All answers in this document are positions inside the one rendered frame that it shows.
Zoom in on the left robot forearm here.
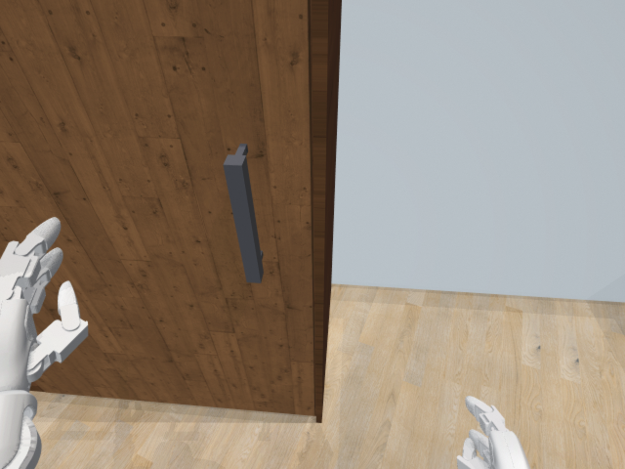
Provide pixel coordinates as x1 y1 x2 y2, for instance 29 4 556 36
0 390 42 469

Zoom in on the robot left hand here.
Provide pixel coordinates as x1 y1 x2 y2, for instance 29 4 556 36
0 217 88 393

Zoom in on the robot right hand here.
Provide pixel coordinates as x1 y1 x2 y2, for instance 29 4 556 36
457 396 530 469

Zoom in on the wardrobe door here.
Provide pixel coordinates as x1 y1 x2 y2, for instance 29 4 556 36
0 0 315 416

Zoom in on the handle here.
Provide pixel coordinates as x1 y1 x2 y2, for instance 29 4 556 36
223 144 264 283

